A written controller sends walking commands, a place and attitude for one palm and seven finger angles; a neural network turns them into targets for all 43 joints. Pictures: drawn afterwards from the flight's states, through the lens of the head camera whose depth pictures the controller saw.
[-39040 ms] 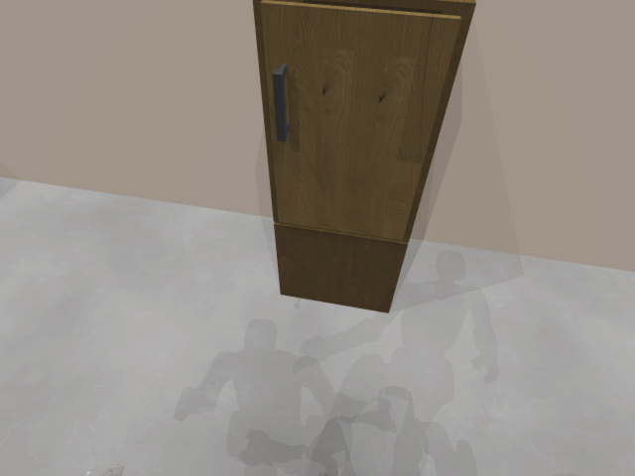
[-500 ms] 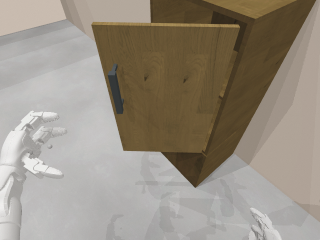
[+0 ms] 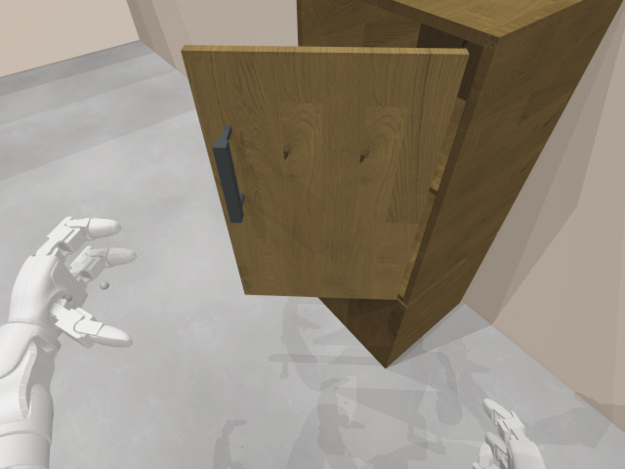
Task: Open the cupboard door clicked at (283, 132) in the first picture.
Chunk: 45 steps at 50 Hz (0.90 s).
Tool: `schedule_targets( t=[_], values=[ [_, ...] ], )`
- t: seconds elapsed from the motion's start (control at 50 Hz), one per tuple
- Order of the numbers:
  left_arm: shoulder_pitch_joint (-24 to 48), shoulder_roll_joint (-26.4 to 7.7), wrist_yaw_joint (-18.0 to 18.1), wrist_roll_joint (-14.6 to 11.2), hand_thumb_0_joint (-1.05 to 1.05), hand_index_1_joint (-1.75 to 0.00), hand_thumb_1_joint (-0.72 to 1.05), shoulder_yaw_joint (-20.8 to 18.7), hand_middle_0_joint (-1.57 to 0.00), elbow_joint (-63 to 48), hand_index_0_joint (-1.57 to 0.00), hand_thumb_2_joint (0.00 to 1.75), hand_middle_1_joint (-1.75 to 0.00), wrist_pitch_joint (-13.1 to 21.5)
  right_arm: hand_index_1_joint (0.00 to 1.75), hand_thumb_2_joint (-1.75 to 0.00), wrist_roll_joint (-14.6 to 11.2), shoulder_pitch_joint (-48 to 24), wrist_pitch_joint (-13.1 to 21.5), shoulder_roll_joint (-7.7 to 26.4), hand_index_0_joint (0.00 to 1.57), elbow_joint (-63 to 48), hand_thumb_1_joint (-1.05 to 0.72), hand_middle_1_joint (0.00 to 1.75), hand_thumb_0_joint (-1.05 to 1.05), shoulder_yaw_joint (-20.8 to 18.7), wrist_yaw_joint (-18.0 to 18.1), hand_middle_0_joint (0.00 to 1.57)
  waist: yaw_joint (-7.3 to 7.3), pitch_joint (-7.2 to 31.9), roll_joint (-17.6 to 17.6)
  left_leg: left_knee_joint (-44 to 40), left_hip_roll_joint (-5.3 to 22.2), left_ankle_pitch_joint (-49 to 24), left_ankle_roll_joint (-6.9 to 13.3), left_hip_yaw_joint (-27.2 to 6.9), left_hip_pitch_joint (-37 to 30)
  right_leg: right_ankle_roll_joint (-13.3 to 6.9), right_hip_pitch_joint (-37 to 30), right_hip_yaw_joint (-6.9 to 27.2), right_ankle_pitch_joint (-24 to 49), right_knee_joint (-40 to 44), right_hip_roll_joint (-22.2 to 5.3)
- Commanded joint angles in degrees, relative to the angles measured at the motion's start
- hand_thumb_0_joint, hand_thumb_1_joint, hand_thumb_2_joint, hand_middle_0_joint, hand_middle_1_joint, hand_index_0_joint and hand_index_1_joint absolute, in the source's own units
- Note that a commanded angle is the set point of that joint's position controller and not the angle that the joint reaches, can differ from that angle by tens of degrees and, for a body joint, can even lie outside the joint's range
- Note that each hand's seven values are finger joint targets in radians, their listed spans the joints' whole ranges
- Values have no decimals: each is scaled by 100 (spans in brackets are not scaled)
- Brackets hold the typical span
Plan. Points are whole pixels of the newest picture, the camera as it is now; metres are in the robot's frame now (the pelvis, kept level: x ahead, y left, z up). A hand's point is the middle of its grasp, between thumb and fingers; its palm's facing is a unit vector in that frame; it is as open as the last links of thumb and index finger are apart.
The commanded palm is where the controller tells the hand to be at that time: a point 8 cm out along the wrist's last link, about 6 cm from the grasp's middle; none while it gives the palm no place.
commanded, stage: move the hooked fingers beside the handle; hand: left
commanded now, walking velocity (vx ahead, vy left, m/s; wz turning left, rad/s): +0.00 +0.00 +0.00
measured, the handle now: (232, 176) +0.53 +0.18 +0.08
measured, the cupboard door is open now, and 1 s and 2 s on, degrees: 49 49 49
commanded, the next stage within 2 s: none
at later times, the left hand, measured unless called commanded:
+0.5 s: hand (139, 244) +0.36 +0.26 +0.10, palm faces +0.04 -1.00 -0.01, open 14.0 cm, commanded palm +0.33 +0.30 +0.10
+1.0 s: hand (171, 218) +0.41 +0.23 +0.10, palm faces +0.05 -1.00 -0.01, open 14.0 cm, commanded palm +0.39 +0.28 +0.09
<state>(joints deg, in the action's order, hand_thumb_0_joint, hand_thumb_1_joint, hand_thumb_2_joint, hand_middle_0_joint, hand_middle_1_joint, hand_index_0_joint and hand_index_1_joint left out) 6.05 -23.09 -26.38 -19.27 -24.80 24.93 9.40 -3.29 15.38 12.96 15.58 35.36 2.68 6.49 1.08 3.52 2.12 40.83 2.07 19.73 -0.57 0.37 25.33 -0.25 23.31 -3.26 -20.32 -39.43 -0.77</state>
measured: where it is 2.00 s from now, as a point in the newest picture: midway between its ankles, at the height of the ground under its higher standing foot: outside the picture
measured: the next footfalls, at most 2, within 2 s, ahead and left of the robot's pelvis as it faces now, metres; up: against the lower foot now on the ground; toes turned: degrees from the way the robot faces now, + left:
none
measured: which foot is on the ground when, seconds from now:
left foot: down 0.00-1.00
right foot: down 0.00-1.00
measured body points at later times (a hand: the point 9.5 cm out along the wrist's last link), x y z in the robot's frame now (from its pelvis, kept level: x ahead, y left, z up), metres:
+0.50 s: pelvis +0.00 +0.01 +0.00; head +0.03 +0.00 +0.45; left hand +0.35 +0.31 +0.10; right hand +0.11 -0.26 -0.10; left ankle +0.01 +0.13 -0.72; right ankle +0.00 -0.12 -0.72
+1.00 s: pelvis +0.00 +0.00 -0.01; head +0.05 +0.00 +0.44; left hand +0.40 +0.29 +0.10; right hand +0.09 -0.26 -0.11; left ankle +0.01 +0.13 -0.72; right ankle +0.00 -0.12 -0.72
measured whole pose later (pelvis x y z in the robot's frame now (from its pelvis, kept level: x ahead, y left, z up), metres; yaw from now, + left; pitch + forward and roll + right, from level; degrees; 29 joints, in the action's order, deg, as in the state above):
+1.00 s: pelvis +0.00 +0.00 -0.01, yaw -1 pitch +9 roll -1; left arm 31.4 -24.5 -18.7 -11.8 -21.9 49.6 15.5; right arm -2.5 18.7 4.5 15.6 36.8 1.8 4.1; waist -2.9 4.0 1.2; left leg 43.6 2.4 20.6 -0.2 1.3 31.8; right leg 0.0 30.2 -2.2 -20.7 -42.1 -0.5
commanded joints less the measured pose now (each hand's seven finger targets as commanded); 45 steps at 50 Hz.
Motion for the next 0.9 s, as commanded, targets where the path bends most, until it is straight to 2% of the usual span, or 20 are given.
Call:
schedule_targets(
  t=[0.0,0.04,0.08,0.1,0.14,0.22,0.26,0.32,0.34,0.38,0.42,0.44,0.5,0.54,0.62,0.66,0.7,0.74,0.8,0.88],
  values=[
    [2289,-1427,9,-66,0,-120,-50,-183,-30,-996,-30,30,-120,350,30,-90,-15,-254,287,774,20,-709,-90,30,0,-293,136,20,-259,885,159,-537,-215,-865,207,-82,-675,-37,77,136,1039,652,131],
    [2315,-1521,48,-7,0,-120,-50,-194,-30,-941,-30,30,-120,390,30,-90,6,-215,282,803,20,-720,-90,30,0,-300,135,20,-204,1056,68,-531,-200,-906,217,-109,-725,-65,-15,143,1027,616,130],
    [2625,-1437,102,57,0,-120,-50,-74,-30,-989,-30,30,-120,430,30,-90,5,-211,257,766,20,-704,-90,30,0,-298,127,20,-232,1260,318,-525,-223,-951,217,-97,-820,-58,-16,152,1094,596,113],
    [2537,-1599,145,81,0,-120,-50,-258,-30,-843,-30,30,-120,439,30,-90,18,-180,241,778,20,-681,-90,30,0,-308,125,20,-177,1320,303,-517,-215,-1018,205,-113,-816,-74,-84,143,1155,568,115],
    [2364,-1821,192,84,0,-120,-50,-472,-30,-486,-30,30,-120,420,30,-90,37,-137,174,826,20,-660,-90,30,0,-304,105,20,-134,1234,-122,-486,-203,-1054,214,-111,-596,-59,-192,156,1222,555,127],
    [2803,-1711,200,157,0,-120,-50,-330,-30,-255,-30,30,-120,437,30,-90,14,-101,74,796,20,-681,-90,30,0,-311,74,20,-186,1252,271,-494,-216,-1056,197,-62,-602,-68,-69,150,1257,519,120],
    [2628,-1816,195,165,0,-120,-50,-445,-30,-137,-30,30,-120,473,30,-90,27,-37,26,815,20,-734,-90,30,0,-334,40,20,-130,1389,35,-463,-209,-1188,213,-55,-547,-64,-231,170,1432,475,148],
    [3006,-1728,199,204,0,-120,-50,-301,-30,-138,-30,30,-120,546,30,-90,21,34,-34,809,20,-712,-90,30,0,-337,25,20,-204,1391,396,-449,-207,-1234,191,-60,-614,-87,-55,138,1437,429,161],
    [3005,-1677,210,182,0,-120,-50,-260,-30,-107,-30,30,-120,562,30,-90,30,73,-54,815,20,-713,-90,30,0,-345,11,20,-209,1412,177,-425,-194,-1288,207,-68,-600,-83,-119,140,1508,427,168],
    [2992,-1590,227,195,0,-120,-50,-210,-30,-178,-30,30,-120,600,30,-90,33,114,-76,810,20,-715,-90,30,0,-371,-10,20,-201,1568,348,-413,-209,-1426,203,-46,-689,-82,-135,143,1662,401,171],
    [2785,-1767,275,194,0,-120,-50,-428,-30,-49,-30,30,-120,602,30,-90,35,187,-122,846,20,-687,-90,30,0,-414,-20,20,-165,1617,103,-419,-180,-1549,196,-68,-639,-77,-191,103,1761,368,182],
    [2801,-1700,275,207,0,-120,-50,-305,-30,-85,-30,30,-120,607,30,-90,38,194,-145,846,20,-689,-90,30,0,-393,-32,20,-161,1584,255,-408,-187,-1589,197,-56,-646,-94,-187,114,1778,354,180],
    [3241,-1446,373,248,0,-120,-50,-68,-30,-103,-30,30,-120,605,30,-90,24,217,-193,821,20,-641,-90,30,0,-407,-45,20,-298,1442,267,-426,-166,-1533,188,-87,-709,-81,47,81,1683,379,189],
    [3383,-1521,462,289,0,-120,-50,-79,-30,-88,-30,30,-120,638,30,-90,39,265,-236,845,20,-615,-90,30,0,-416,-42,20,-309,1453,106,-423,-151,-1464,196,-99,-689,-83,37,79,1594,375,198],
    [3687,-1351,640,416,0,-120,-50,76,-30,-27,-30,30,-120,740,30,-90,56,297,-289,810,20,-554,-90,30,0,-420,-60,20,-357,1600,277,-426,-147,-1459,168,-144,-833,-92,160,70,1495,342,196],
    [3604,-1517,705,446,0,-120,-50,-106,-30,275,-30,30,-120,746,30,-90,70,356,-346,835,20,-529,-90,30,0,-425,-77,20,-306,1611,48,-403,-147,-1507,184,-112,-697,-86,40,94,1622,325,201],
    [3874,-1369,737,506,0,-120,-50,69,-30,381,-30,30,-120,756,30,-90,67,345,-393,809,20,-525,-90,30,0,-402,-91,20,-342,1574,219,-408,-157,-1437,165,-109,-688,-87,139,93,1546,306,189],
    [4006,-1646,787,534,0,-120,-50,-134,-30,548,-30,30,-120,793,30,-90,83,401,-448,844,20,-487,-90,30,0,-405,-103,20,-323,1589,30,-361,-150,-1440,187,-99,-573,-94,33,116,1606,294,191],
    [4125,-1606,784,571,0,-120,-50,-116,-30,747,-30,30,-120,836,30,-90,83,400,-509,818,20,-528,-90,30,0,-398,-126,20,-324,1671,103,-334,-172,-1396,188,-55,-526,-83,37,148,1644,282,186],
    [4608,-1554,741,627,0,-120,-50,52,-30,1147,-30,30,-120,930,30,-90,77,478,-599,840,20,-483,-90,30,0,-387,-137,20,-448,1606,149,-269,-168,-1264,200,-41,-413,-79,195,171,1557,253,195]
  ],
)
